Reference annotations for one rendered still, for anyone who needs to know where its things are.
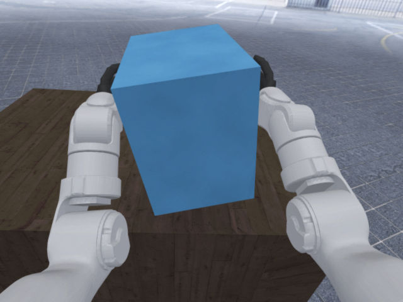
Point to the pedestal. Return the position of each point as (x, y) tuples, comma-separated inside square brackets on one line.
[(231, 252)]

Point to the right robot upper arm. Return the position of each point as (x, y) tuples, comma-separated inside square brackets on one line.
[(332, 228)]

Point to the robot left hand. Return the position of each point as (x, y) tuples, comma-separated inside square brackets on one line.
[(108, 78)]

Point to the carton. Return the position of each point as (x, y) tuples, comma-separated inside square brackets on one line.
[(189, 102)]

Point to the left robot upper arm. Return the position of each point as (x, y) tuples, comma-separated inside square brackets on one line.
[(84, 247)]

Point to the left robot forearm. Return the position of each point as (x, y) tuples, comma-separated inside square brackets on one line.
[(93, 152)]

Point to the robot right hand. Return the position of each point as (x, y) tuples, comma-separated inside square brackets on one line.
[(266, 77)]

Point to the right robot forearm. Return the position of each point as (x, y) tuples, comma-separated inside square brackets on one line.
[(306, 166)]

